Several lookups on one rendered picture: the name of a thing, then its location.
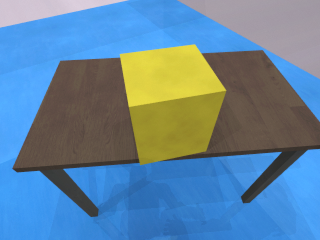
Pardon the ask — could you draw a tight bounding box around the carton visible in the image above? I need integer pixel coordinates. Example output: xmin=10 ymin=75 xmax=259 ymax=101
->
xmin=120 ymin=44 xmax=226 ymax=165

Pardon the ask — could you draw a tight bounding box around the table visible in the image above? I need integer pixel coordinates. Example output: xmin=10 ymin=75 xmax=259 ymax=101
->
xmin=12 ymin=50 xmax=320 ymax=217

